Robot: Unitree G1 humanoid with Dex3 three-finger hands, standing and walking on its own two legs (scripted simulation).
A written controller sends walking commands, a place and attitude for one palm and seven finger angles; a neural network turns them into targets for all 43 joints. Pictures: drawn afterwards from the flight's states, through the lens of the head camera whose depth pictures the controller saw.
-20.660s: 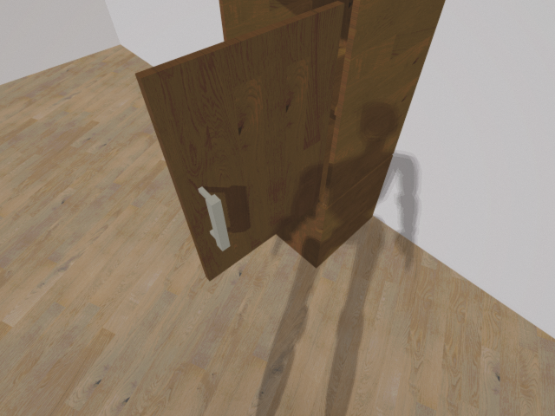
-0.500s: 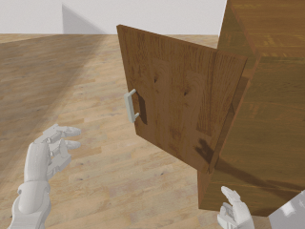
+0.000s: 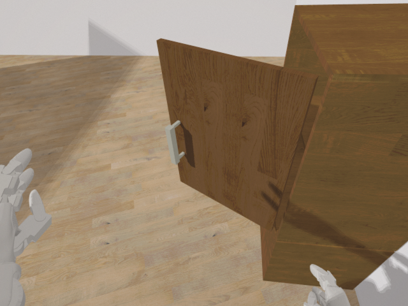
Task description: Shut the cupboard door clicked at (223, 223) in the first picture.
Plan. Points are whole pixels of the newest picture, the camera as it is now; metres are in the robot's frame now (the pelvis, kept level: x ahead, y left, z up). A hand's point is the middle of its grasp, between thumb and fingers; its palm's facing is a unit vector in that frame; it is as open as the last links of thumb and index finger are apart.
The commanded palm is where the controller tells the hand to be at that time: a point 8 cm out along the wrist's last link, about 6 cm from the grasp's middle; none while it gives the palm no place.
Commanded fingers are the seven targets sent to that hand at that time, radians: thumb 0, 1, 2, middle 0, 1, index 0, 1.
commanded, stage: draw the hand back to the body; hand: left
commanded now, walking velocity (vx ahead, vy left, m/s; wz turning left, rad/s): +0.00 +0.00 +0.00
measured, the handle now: (176, 142) +0.64 +0.19 -0.09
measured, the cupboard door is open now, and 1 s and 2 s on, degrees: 61 61 61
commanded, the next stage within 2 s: step back with the hand held close in 0.10 s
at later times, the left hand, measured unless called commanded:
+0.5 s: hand (47, 220) +0.19 +0.27 +0.15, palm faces +0.41 -0.77 -0.49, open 7.4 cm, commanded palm +0.13 +0.31 +0.17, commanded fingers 0.00 0.90 0.90 -0.20 -0.30 -0.20 -0.30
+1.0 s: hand (17, 247) +0.14 +0.28 +0.16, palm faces +0.50 -0.72 -0.48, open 7.4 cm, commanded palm +0.08 +0.31 +0.17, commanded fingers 0.00 0.90 0.90 -0.20 -0.30 -0.20 -0.30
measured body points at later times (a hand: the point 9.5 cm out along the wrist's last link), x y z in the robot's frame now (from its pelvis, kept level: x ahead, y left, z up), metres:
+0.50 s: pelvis -0.01 +0.01 -0.01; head +0.00 +0.00 +0.44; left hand +0.16 +0.31 +0.18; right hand +0.15 -0.24 -0.10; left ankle -0.05 +0.09 -0.74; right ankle +0.05 -0.10 -0.74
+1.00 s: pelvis -0.06 +0.01 -0.03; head -0.06 +0.01 +0.42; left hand +0.11 +0.32 +0.19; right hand +0.09 -0.25 -0.10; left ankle -0.05 +0.09 -0.74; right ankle +0.04 -0.11 -0.74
